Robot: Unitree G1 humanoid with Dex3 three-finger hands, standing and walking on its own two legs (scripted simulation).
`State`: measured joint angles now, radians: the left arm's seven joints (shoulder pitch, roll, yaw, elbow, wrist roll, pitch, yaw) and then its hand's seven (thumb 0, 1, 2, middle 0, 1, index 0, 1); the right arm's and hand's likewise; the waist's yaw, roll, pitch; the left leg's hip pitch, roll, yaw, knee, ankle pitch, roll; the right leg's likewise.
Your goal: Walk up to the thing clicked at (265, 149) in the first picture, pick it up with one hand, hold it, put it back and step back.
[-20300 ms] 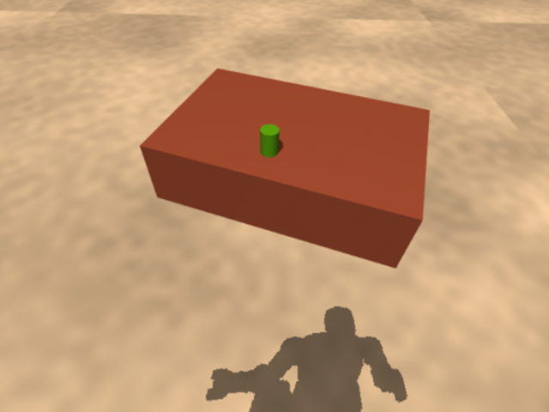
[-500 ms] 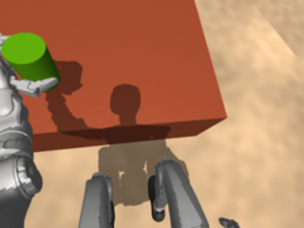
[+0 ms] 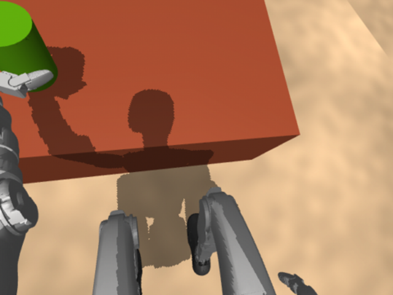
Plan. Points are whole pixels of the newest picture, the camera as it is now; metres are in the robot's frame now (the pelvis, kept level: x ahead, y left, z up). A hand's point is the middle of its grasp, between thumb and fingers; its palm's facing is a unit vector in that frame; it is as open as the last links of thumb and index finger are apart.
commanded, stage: crouch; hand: left
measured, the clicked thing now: (19, 51) +0.55 +0.22 +0.02
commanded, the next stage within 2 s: lower in 0.20 s
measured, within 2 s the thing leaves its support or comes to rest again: rests again in 1.80 s
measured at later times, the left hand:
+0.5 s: hand (18, 58) +0.57 +0.25 -0.03, palm faces +0.27 -0.96 -0.02, open 11.3 cm
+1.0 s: hand (30, 73) +0.57 +0.25 -0.08, palm faces +0.26 -0.96 -0.03, open 11.3 cm
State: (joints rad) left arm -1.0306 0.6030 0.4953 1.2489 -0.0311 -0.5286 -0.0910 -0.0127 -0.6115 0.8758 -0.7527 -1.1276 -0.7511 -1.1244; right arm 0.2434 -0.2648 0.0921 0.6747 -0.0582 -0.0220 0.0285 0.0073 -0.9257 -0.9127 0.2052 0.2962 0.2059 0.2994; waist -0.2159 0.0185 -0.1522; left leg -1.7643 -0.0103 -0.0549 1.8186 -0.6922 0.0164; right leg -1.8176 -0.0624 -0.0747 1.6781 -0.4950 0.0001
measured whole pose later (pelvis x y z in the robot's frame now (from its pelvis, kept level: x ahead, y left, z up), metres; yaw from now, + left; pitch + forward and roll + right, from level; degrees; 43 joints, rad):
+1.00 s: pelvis -0.02 +0.00 -0.09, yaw -1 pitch +37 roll -6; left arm -1.18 0.75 0.54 1.31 0.05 -0.48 -0.08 -0.01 -0.61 0.88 -0.75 -1.13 -0.75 -1.13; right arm 0.24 -0.30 0.14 0.63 -0.09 0.02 0.04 0.01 -0.91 -0.91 0.21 0.30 0.21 0.30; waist -0.28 0.02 -0.08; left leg -2.04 -0.03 -0.07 2.11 -0.72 0.02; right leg -2.09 -0.08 -0.08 1.94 -0.50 0.00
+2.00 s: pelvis -0.03 +0.00 -0.12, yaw -2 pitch +37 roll -8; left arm -1.24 0.78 0.51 1.30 0.04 -0.46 -0.09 -0.01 -0.55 0.40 -0.61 -0.56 -0.61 -0.57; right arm 0.23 -0.32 0.16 0.61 -0.10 0.05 0.06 0.00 -0.91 -0.90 0.21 0.30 0.21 0.30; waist -0.29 0.02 -0.05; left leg -2.13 -0.04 -0.08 2.20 -0.71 0.03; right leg -2.16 -0.09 -0.08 2.01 -0.49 0.01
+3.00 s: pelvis +0.01 +0.02 +0.06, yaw -2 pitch +35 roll -7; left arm -1.17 0.98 0.47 1.32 0.21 -0.06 0.01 -0.01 -0.58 0.03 -0.05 -0.05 -0.05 -0.04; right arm 0.33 -0.28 0.13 0.59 -0.02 0.14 0.04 0.00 -0.90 -0.91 0.21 0.30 0.21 0.30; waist -0.24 0.03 -0.09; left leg -1.58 0.02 -0.05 1.63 -0.65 0.03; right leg -1.61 -0.02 -0.08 1.45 -0.44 0.02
